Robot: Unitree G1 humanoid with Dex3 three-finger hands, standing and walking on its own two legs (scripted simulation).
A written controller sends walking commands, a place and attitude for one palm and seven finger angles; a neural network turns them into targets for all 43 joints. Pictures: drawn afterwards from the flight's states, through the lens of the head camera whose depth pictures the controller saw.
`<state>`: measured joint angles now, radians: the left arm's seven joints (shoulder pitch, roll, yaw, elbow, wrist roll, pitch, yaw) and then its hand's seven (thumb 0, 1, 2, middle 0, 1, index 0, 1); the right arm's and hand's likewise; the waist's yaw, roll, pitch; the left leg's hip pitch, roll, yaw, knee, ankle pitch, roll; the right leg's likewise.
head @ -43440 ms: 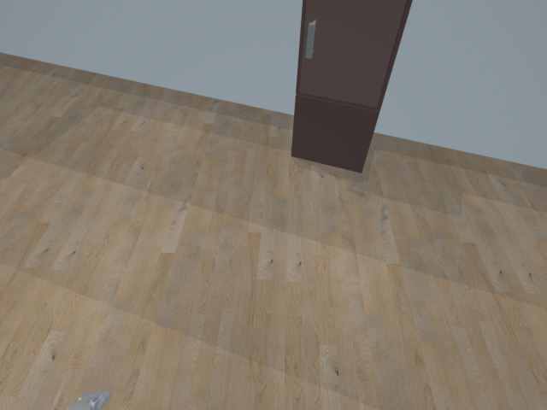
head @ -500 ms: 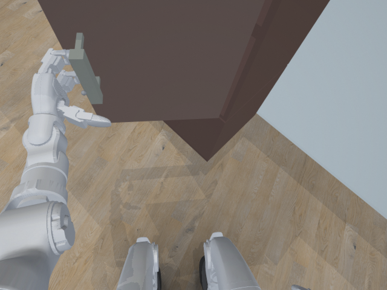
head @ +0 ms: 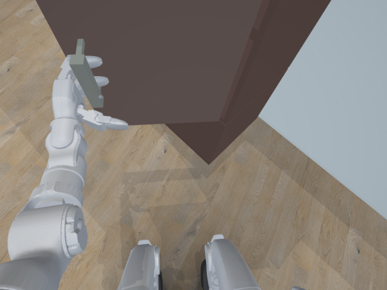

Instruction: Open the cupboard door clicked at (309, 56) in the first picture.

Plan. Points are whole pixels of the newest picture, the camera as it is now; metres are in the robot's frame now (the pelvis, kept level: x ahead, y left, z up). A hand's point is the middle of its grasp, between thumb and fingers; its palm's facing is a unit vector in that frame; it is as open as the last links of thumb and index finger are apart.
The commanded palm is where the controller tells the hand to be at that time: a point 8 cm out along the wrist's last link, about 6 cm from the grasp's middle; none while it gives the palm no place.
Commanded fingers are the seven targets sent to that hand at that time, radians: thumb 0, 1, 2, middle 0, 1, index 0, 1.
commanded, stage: slide the fingers in behind the handle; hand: left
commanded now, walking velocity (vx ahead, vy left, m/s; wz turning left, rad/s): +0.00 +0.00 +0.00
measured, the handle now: (89, 75) +0.55 +0.19 +0.04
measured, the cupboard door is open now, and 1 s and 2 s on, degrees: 50 50 80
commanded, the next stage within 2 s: close the thumb around the handle in 0.40 s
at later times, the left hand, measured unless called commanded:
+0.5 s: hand (101, 96) +0.49 +0.16 +0.04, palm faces +0.04 -1.00 -0.01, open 14.0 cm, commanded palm +0.47 +0.20 +0.04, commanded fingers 0.00 -0.44 0.32 -0.30 -1.21 -0.30 -1.21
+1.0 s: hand (102, 95) +0.50 +0.16 +0.04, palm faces +0.06 -1.00 -0.03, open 7.6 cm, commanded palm +0.48 +0.19 +0.04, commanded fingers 0.00 0.90 0.90 -0.40 -1.35 -0.40 -1.35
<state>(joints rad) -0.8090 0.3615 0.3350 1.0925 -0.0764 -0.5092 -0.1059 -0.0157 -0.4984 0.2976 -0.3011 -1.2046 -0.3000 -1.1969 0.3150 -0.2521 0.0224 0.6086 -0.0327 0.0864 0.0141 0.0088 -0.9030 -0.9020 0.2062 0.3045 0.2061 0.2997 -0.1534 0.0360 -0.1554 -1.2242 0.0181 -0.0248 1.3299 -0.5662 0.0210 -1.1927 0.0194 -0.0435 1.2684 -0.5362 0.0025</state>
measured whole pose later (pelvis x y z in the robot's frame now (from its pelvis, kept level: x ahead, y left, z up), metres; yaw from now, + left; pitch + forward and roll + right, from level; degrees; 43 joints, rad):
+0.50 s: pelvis +0.00 +0.00 +0.00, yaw +0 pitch +26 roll -3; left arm -0.80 0.36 0.33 1.08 -0.08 -0.51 -0.11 -0.02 -0.50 0.30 -0.30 -1.20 -0.29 -1.20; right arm 0.32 -0.25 0.02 0.62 -0.03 0.10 0.01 0.01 -0.90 -0.90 0.21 0.30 0.21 0.30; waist -0.15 0.04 -0.16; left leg -1.22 0.02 -0.02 1.33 -0.57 0.02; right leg -1.19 0.02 -0.04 1.27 -0.54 0.00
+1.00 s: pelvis +0.00 +0.00 +0.00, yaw +1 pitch +27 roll -3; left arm -0.85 0.36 0.29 1.13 -0.08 -0.53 -0.08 0.00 0.43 0.69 -0.37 -1.30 -0.35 -1.30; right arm 0.31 -0.25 0.02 0.62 -0.04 0.10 0.01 0.01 -0.90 -0.90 0.21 0.30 0.21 0.30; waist -0.15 0.04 -0.15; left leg -1.24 0.01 -0.04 1.33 -0.56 0.02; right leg -1.20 0.01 -0.05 1.27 -0.54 0.00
